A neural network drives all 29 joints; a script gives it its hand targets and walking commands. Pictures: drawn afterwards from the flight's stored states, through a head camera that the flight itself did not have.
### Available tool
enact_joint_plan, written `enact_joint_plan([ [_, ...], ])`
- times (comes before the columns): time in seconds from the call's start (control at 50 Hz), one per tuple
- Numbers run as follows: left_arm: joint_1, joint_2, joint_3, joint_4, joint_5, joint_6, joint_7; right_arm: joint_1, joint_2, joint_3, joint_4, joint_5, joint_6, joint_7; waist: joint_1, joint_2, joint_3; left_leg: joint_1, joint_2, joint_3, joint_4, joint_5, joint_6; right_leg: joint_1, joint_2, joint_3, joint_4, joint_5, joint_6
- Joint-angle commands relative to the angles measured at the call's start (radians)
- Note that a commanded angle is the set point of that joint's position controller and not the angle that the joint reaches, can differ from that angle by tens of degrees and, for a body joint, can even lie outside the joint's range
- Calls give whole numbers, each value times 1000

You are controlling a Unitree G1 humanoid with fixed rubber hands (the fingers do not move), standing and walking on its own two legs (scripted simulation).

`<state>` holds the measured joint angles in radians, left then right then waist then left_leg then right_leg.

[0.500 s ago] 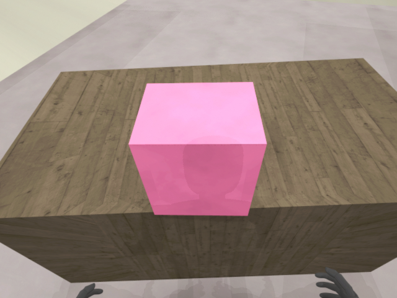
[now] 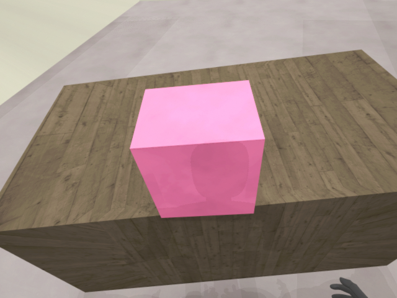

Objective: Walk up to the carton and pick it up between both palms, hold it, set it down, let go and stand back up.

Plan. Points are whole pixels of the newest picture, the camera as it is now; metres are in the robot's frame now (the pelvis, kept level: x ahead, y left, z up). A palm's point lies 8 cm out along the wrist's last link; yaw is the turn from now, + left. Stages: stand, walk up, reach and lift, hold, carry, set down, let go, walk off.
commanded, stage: walk up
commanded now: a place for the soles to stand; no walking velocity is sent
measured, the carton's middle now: (201, 154) +0.43 +0.01 +0.05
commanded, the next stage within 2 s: reach and lift in 1.20 s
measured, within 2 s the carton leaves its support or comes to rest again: neither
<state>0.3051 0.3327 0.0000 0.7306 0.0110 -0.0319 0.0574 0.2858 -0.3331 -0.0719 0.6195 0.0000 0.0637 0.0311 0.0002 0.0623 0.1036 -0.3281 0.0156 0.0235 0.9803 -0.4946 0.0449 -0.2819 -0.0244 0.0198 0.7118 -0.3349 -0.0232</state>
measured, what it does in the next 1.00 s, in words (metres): steps on the spot: left foot, then right foot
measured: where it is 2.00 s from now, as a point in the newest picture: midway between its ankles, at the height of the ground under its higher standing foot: outside the picture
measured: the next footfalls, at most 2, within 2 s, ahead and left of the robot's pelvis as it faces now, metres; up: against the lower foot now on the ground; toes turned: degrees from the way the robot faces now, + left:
left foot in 0.14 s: +0.08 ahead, +0.16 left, +0.00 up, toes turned +2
right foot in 0.46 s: +0.09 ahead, -0.10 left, +0.00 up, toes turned +0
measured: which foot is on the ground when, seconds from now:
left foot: up 0.00-0.12, down 0.14-1.00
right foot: down 0.00-0.16, up 0.18-0.44, down 0.46-1.00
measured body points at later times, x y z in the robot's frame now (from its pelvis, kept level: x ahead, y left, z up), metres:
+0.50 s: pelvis +0.01 +0.05 +0.00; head +0.01 +0.05 +0.45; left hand +0.10 +0.34 -0.11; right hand +0.10 -0.26 -0.09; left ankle +0.04 +0.15 -0.72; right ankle +0.05 -0.09 -0.72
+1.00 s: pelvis +0.02 +0.04 +0.00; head +0.01 +0.03 +0.45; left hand +0.12 +0.34 -0.09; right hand +0.12 -0.26 -0.10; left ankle +0.04 +0.15 -0.72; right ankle +0.05 -0.10 -0.72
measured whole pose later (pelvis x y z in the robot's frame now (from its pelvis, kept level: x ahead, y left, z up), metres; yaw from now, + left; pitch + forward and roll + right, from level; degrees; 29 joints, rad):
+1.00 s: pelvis +0.02 +0.04 +0.00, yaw -1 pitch -3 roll +0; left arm 0.31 0.35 0.00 0.74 0.02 -0.03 0.01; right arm 0.33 -0.36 -0.06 0.62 0.00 0.01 0.02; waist 0.00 0.03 0.02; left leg -0.31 0.03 0.06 0.71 -0.36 0.03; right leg -0.34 -0.02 0.03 0.70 -0.32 0.02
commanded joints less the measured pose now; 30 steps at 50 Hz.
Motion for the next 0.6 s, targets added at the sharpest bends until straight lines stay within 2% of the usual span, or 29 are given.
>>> enact_joint_plan([
  [0.0,83,361,143,-132,50,-31,13,-64,-238,-77,-148,-45,-25,26,52,-243,40,-254,54,-54,-19,-51,-36,68,-250,375,-401,-357,-218],
  [0.04,37,380,147,-147,52,-20,9,-35,-243,-80,-134,-34,-34,26,25,-284,26,-140,44,-42,-110,-79,-24,-8,-238,332,-380,-363,-195],
  [0.06,6,359,142,-152,45,-18,3,12,-239,-75,-116,-27,-43,20,7,-293,-2,-59,52,-40,-241,-51,-9,-20,-219,279,-341,-305,-177],
  [0.08,-61,371,137,-155,45,-9,-3,115,-239,-79,-73,-17,-55,15,-59,-269,-37,143,28,-8,-374,65,4,-132,-170,190,-248,-263,-134],
  [0.1,-81,302,114,-146,34,-5,-12,205,-236,-84,-21,-24,-72,5,-98,-203,-73,325,13,-13,-515,149,-3,-238,-100,107,-54,-190,-87],
  [0.12,-39,194,78,-133,23,-11,-17,242,-306,-96,-8,-41,-87,-13,-108,50,-134,437,182,-299,-633,111,17,-354,-18,32,231,-139,-16],
  [0.14,-38,162,72,-138,5,-10,-14,153,-357,-98,-54,-53,-93,-24,-71,126,-75,351,325,-576,-692,169,68,-463,83,38,310,-280,19],
  [0.16,-97,245,93,-156,2,3,-1,166,-354,-92,-56,-49,-94,-30,-97,38,-21,184,375,-623,-688,168,137,-384,13,148,321,-291,18],
  [0.18,-72,271,96,-142,-8,6,-4,111,-327,-82,-77,-41,-94,-32,-73,7,-12,171,325,-494,-659,210,134,-325,0,158,314,-245,16],
  [0.2,-35,257,93,-114,-6,3,-10,70,-298,-70,-84,-37,-95,-36,-47,13,-40,209,287,-406,-625,323,137,-306,-14,139,289,-194,21],
  [0.22,-8,254,92,-92,-2,0,-15,41,-288,-62,-86,-33,-91,-38,-31,13,-64,243,272,-346,-603,429,119,-294,-15,121,264,-188,26],
  [0.24,2,261,94,-82,6,-2,-17,51,-279,-59,-90,-26,-91,-39,-40,53,-109,275,256,-312,-589,472,100,-285,-26,84,231,-183,28],
  [0.26,-11,250,86,-81,8,-2,-15,65,-277,-56,-87,-25,-90,-38,-51,78,-103,259,252,-290,-588,540,97,-264,-18,62,207,-173,34],
  [0.28,-9,233,82,-81,5,-2,-15,68,-269,-52,-88,-28,-89,-40,-47,103,-122,306,257,-275,-565,584,100,-269,-18,48,195,-184,36],
  [0.3,-5,234,79,-81,4,0,-13,69,-256,-46,-87,-21,-83,-39,-41,121,-110,279,253,-263,-555,592,100,-247,-22,38,165,-170,43],
  [0.32,-12,233,75,-82,-1,1,-13,63,-265,-47,-91,-22,-77,-40,-53,188,-120,257,241,-226,-548,575,99,-217,-25,3,127,-145,44],
  [0.34,-12,240,74,-78,0,3,-13,46,-259,-42,-99,-18,-73,-39,-47,155,-114,252,244,-247,-541,546,98,-197,-16,-2,80,-127,44],
  [0.36,-3,237,75,-71,1,-2,-13,6,-267,-42,-105,-19,-68,-35,-29,133,-117,205,224,-191,-514,499,110,-122,-5,-27,21,-82,39],
  [0.38,36,230,73,-53,6,-3,-14,-32,-266,-39,-107,-15,-64,-31,2,124,-124,121,217,-166,-482,400,106,-20,-5,-33,-53,-17,23],
  [0.4,48,236,78,-48,12,-10,-14,-46,-253,-36,-116,-15,-62,-26,9,87,-147,68,181,-119,-441,317,94,83,4,-32,-159,94,14],
  [0.42,51,260,88,-40,19,-10,-12,-66,-234,-28,-113,-11,-60,-21,28,55,-128,-33,171,-97,-415,237,61,166,-14,14,-188,174,-3],
  [0.44,69,300,99,-49,24,-6,-12,-53,-223,-22,-119,-11,-63,-17,29,17,-124,-137,144,-83,-367,100,33,229,-61,119,-196,106,-33],
  [0.46,34,346,111,-63,29,-5,-9,-35,-195,-13,-119,-2,-63,-14,12,-113,-95,-201,81,-67,-281,-70,-10,162,-201,377,-310,-104,-95],
  [0.48,15,379,120,-75,29,-5,-13,-17,-233,-34,-117,-2,-57,-18,8,-174,-20,-131,24,-46,-197,-96,-25,-25,-295,526,-373,-324,-187],
  [0.5,-19,367,125,-96,34,-8,-15,-11,-271,-48,-121,-10,-56,-17,9,-160,25,-43,36,-62,-202,-63,-15,-142,-300,506,-394,-436,-219],
  [0.52,-50,351,116,-97,25,-12,-21,24,-266,-53,-106,-14,-62,-13,-19,-140,20,21,45,-53,-306,-28,-8,-159,-252,422,-370,-435,-176],
  [0.54,-65,325,105,-97,22,-15,-27,43,-266,-54,-97,-17,-75,-14,-33,-126,19,64,71,-88,-429,34,0,-163,-201,345,-321,-312,-127],
  [0.56,-90,299,95,-104,15,-16,-35,61,-286,-62,-80,-22,-88,-16,-60,-84,-13,156,120,-169,-549,22,26,-229,-127,249,-252,-214,-72],
  [0.58,-88,259,83,-104,-1,-19,-43,58,-311,-65,-68,-20,-102,-16,-59,3,-56,204,223,-334,-664,-26,61,-238,-33,90,-83,-76,-19],
])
